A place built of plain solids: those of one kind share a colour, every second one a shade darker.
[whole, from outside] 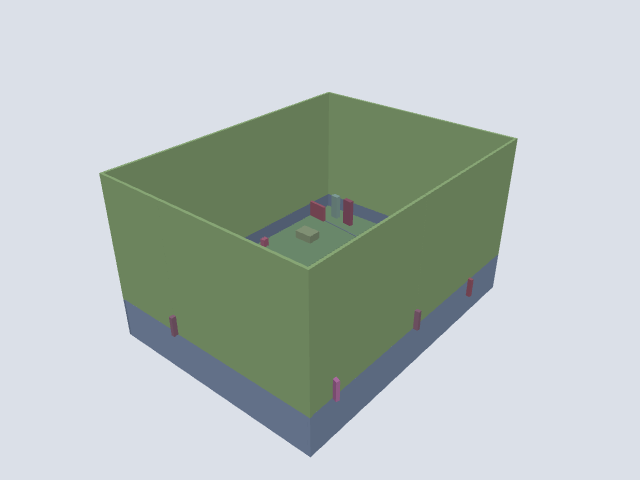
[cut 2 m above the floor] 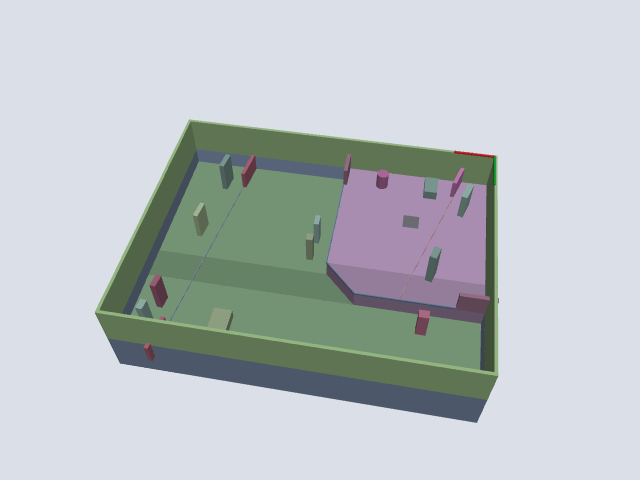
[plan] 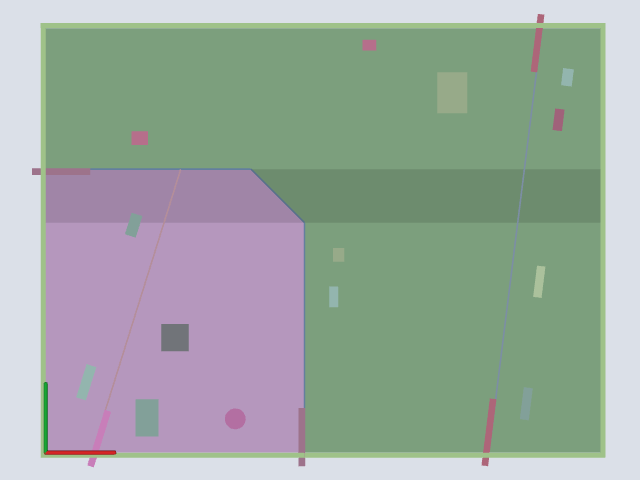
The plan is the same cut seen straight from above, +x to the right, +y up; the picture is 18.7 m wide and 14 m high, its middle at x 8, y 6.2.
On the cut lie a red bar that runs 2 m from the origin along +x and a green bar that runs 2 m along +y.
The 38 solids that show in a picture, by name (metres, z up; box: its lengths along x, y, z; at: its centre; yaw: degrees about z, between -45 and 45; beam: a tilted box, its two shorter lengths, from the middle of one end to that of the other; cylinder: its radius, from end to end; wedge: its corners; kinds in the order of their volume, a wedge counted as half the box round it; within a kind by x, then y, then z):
{
 "piece_1": {"wedge": [[5.98, 8.26, -2.3], [5.98, 8.26, -0.92], [7.54, 6.7, -2.3], [7.54, 6.7, -0.92], [16.18, 6.7, -2.3], [16.18, 6.7, -0.92], [16.18, 8.26, -2.3], [16.18, 8.26, -0.92]]},
 "piece_2": {"box": [16.18, 4.12, 1.38], "at": [8.09, 10.32, -1.61]},
 "piece_3": {"box": [8.64, 6.7, 1.38], "at": [11.86, 3.35, -1.61]},
 "deck_1": {"wedge": [[0.0, 6.7, -2.3], [0.0, 6.7, 0.0], [0.0, 8.26, -2.3], [0.0, 8.26, 0.0], [5.98, 8.26, -2.3], [5.98, 8.26, 0.0], [7.54, 6.7, -2.3], [7.54, 6.7, 0.0]]},
 "deck_2": {"box": [7.54, 6.7, 2.3], "at": [3.77, 3.35, -1.15]},
 "wall_1": {"box": [0.15, 8.41, 7.04], "at": [-0.07, 4.06, 3.47]},
 "wall_2": {"box": [0.15, 4.27, 7.04], "at": [-0.07, 10.4, 3.47]},
 "wall_3": {"box": [7.69, 0.15, 7.04], "at": [3.7, -0.07, 3.47]},
 "wall_4": {"box": [16.48, 0.15, 7.04], "at": [8.09, 12.46, 3.47]},
 "wall_5": {"box": [8.79, 0.15, 7.04], "at": [11.94, -0.07, 3.47]},
 "wall_6": {"box": [0.15, 12.68, 7.04], "at": [16.25, 6.19, 3.47]},
 "wallfoot_1": {"box": [0.15, 12.38, 2.3], "at": [-0.07, 6.19, -1.15]},
 "wallfoot_2": {"box": [16.48, 0.15, 2.3], "at": [8.09, -0.07, -1.15]},
 "wallfoot_3": {"box": [16.48, 0.15, 2.3], "at": [8.09, 12.46, -1.15]},
 "wallfoot_4": {"box": [0.15, 12.38, 2.3], "at": [16.25, 6.19, -1.15]},
 "crate_1": {"box": [0.3, 1.02, 1.46], "at": [1.18, 2.05, 0.68], "yaw": -17.4},
 "crate_2": {"box": [0.33, 0.66, 1.84], "at": [2.57, 6.63, 0.87], "yaw": -17.4},
 "crate_3": {"box": [0.68, 1.09, 0.55], "at": [2.96, 1.01, 0.23]},
 "crate_4": {"box": [0.26, 0.61, 1.53], "at": [8.4, 4.54, -0.21]},
 "crate_5": {"box": [0.27, 0.94, 1.79], "at": [14.02, 1.43, -0.08], "yaw": -7.1},
 "crate_6": {"box": [0.32, 0.51, 1.6], "at": [15.22, 10.95, -0.17], "yaw": -7.1},
 "pallet_1": {"box": [0.33, 0.4, 1.61], "at": [8.54, 5.77, -0.17]},
 "pallet_2": {"box": [0.88, 1.2, 0.55], "at": [11.86, 10.5, -0.7]},
 "pallet_3": {"box": [0.25, 0.92, 1.61], "at": [14.4, 4.98, -0.17], "yaw": -7.1},
 "screen_like_1": {"box": [0.2, 1.97, 1.07], "at": [12.93, 0.59, -0.44], "yaw": -7.1},
 "screen_like_2": {"box": [0.2, 1.7, 1.07], "at": [14.35, 11.94, -0.44], "yaw": -7.1},
 "screen_live_1": {"box": [1.7, 0.2, 1.07], "at": [0.45, 8.19, 0.49]},
 "screen_live_2": {"box": [0.2, 1.7, 1.07], "at": [7.47, 0.45, 0.49]},
 "carton_1": {"box": [0.48, 0.4, 1.49], "at": [2.74, 9.17, -0.23]},
 "carton_2": {"box": [0.41, 0.31, 0.55], "at": [9.44, 11.88, -0.7]},
 "carton_3": {"box": [0.28, 0.64, 1.76], "at": [14.96, 9.71, -0.09], "yaw": -7.1},
 "screen_like_deck_1": {"box": [0.2, 1.7, 1.07], "at": [1.56, 0.41, 0.49], "yaw": -17.4},
 "drum_1": {"cylinder": 0.3, "from": [5.53, 0.98, -0.05], "to": [5.53, 0.98, 0.85]},
 "kerb_live_1": {"box": [5.98, 0.05, 0.09], "at": [2.99, 8.27, -0.01]},
 "kerb_live_2": {"box": [2.21, 0.05, 0.09], "at": [6.77, 7.49, -0.01], "yaw": -45.0},
 "kerb_live_3": {"box": [0.05, 6.7, 0.09], "at": [7.55, 3.35, -0.01]},
 "kerb_like_1": {"box": [0.05, 12.48, 0.09], "at": [13.7, 6.19, -0.93], "yaw": -7.1},
 "kerb_like_deck_1": {"box": [0.05, 8.66, 0.09], "at": [2.65, 4.13, -0.01], "yaw": -17.4}
}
